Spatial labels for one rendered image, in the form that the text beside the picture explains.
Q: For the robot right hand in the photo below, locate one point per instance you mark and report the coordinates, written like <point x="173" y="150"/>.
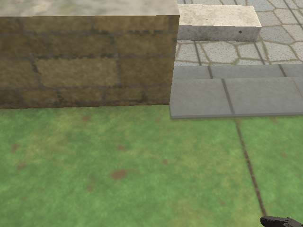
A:
<point x="269" y="221"/>

